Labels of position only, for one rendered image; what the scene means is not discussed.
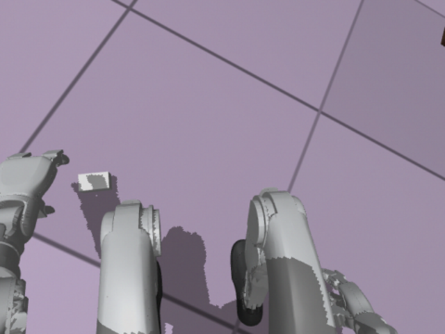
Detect small box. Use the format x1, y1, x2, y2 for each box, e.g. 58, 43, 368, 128
78, 172, 112, 193

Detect left robot hand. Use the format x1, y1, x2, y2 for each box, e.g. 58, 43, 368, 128
0, 150, 70, 218

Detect right robot foot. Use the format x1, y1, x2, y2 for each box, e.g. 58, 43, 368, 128
230, 239, 263, 326

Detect right robot hand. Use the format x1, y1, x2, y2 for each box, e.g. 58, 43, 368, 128
321, 268, 375, 331

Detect right robot arm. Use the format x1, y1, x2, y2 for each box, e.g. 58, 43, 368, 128
353, 312, 398, 334

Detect left robot arm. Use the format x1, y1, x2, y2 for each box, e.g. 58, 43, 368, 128
0, 195, 40, 334

